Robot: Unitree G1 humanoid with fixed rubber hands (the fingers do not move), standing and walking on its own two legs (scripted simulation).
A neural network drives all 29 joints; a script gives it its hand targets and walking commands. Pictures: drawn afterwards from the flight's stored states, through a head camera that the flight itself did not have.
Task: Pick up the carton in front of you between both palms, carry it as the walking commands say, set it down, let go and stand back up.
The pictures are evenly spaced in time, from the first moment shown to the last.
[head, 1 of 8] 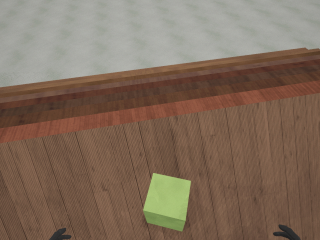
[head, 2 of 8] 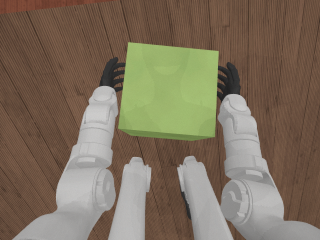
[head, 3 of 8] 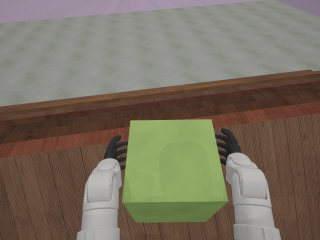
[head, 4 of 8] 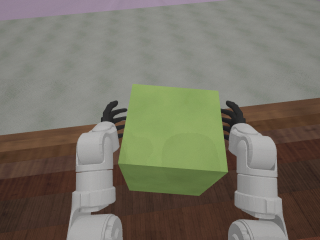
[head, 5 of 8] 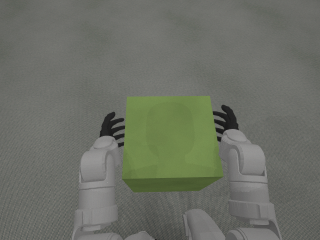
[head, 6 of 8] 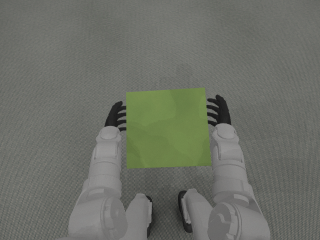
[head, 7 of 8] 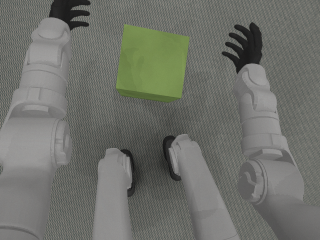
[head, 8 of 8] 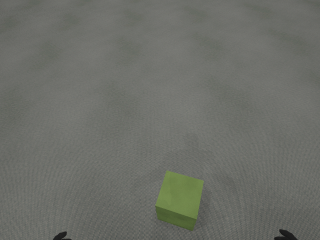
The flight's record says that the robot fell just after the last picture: no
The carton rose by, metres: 0.69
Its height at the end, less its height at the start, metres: -1.35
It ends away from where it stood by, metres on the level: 4.82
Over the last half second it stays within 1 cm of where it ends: yes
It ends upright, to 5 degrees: yes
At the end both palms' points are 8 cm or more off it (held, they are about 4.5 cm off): yes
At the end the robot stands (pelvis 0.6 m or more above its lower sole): yes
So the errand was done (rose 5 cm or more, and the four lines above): yes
